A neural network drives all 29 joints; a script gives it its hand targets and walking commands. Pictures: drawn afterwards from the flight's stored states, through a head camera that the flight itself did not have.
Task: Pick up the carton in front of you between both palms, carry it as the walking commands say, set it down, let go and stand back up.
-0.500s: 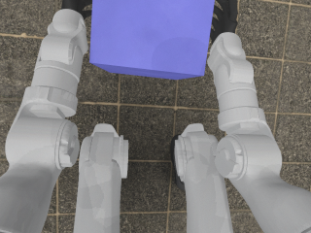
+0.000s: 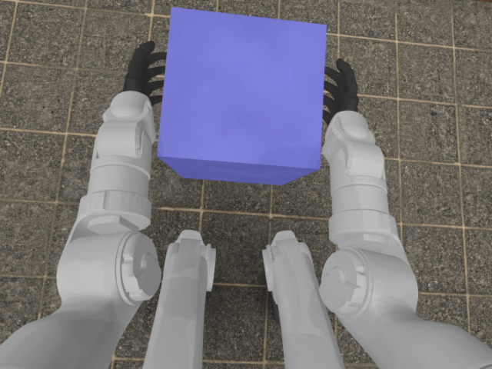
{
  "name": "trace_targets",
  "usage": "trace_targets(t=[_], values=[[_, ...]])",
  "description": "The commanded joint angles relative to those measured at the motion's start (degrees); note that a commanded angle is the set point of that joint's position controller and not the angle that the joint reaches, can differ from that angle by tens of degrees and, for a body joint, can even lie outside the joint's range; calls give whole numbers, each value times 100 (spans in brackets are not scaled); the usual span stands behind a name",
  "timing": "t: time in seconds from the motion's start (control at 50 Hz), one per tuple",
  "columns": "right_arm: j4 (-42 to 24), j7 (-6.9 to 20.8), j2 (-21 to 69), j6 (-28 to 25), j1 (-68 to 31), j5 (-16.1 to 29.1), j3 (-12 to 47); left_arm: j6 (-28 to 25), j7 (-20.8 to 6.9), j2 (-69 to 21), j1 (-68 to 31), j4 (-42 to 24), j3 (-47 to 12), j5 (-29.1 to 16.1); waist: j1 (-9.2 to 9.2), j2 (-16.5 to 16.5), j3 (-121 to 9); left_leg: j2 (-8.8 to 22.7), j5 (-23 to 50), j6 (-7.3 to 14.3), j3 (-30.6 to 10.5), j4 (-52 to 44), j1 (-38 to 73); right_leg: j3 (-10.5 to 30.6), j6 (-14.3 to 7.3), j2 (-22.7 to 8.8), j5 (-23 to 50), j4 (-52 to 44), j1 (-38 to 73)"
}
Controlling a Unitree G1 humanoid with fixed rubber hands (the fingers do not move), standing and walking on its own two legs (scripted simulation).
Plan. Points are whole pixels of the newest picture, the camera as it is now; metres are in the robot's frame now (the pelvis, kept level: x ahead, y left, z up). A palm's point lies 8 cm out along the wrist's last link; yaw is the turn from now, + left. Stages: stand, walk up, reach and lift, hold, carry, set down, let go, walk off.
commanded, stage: reach and lift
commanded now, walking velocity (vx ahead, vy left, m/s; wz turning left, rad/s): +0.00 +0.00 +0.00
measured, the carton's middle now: (239, 117) +0.51 +0.01 -0.13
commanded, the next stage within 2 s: none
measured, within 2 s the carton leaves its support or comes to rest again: neither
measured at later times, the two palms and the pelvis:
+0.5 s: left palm (91, 73) +0.45 +0.16 +0.10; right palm (414, 91) +0.45 -0.14 +0.10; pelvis +0.05 +0.00 +0.14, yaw +1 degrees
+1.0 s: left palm out of the picture +0.40 +0.15 +0.25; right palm out of the picture +0.41 -0.15 +0.25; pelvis +0.10 +0.00 +0.26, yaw +1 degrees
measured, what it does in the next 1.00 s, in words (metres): rises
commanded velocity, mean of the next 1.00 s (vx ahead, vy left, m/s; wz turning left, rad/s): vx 0.00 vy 0.00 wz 0.00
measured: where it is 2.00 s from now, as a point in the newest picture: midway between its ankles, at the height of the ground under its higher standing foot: (234, 301)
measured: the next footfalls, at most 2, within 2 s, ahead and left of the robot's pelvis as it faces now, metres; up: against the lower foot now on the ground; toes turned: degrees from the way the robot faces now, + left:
none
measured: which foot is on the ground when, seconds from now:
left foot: down 0.00-1.00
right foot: down 0.00-1.00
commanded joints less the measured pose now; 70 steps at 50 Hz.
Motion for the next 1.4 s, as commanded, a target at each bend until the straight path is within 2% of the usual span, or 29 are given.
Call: trace_targets(t=[0.0,0.12,0.3,0.48,0.68,0.88,1.04,1.12,1.24,1.38], values=[[205,1539,5965,1,-3961,1052,3557,-81,-1420,-6464,-3278,-141,-2865,-1117,68,351,-6380,-381,1007,177,1053,-1263,4151,-1129,-224,421,904,-1166,3386],[136,1577,6132,2,-3196,1166,3899,-70,-1369,-6725,-2631,-351,-3236,-1267,49,393,-6011,-399,1198,134,949,-1746,4750,-1021,-238,422,1068,-1645,3868],[276,1566,6264,-137,-2126,1059,3977,-221,-1265,-6916,-1588,-289,-3263,-1132,49,328,-5039,-385,1277,183,713,-2670,5585,-783,-278,380,1128,-2597,4678],[303,1539,6322,-284,-1076,929,4099,-376,-1247,-6966,-623,-404,-3350,-1007,57,208,-4276,-313,1445,244,476,-3671,6618,-515,-333,279,1337,-3638,5903],[80,1552,6313,-302,122,872,4410,-405,-1243,-6984,486,-755,-3657,-968,49,216,-3436,-194,1985,280,256,-4884,8004,-248,-400,126,1935,-4888,7469],[-287,1644,6268,45,1199,890,4758,-80,-1284,-6900,1514,-1241,-3984,-1049,82,154,-2397,-71,2751,298,105,-6214,9517,-58,-412,-31,2771,-6226,9142],[-980,1762,6207,694,1802,1055,5081,576,-1332,-6895,2050,-2013,-4373,-1247,48,125,-1521,9,2990,269,102,-7197,10620,-79,-394,-116,3058,-7201,10267],[-1061,1804,6065,1037,1973,955,4879,927,-1356,-6739,2186,-2175,-4199,-1157,68,134,-776,18,2578,271,132,-7562,10739,-94,-425,-124,2685,-7537,10446],[-844,1933,5995,1209,1496,758,4423,1111,-1467,-6678,1771,-1915,-3707,-959,98,124,-104,48,1589,329,213,-7711,10619,-159,-465,-154,1677,-7708,10314],[-952,1971,6184,1172,895,823,4547,1069,-1531,-6868,1137,-2031,-3823,-1022,78,116,-573,63,1541,325,252,-7621,10750,-166,-463,-163,1623,-7628,10501]])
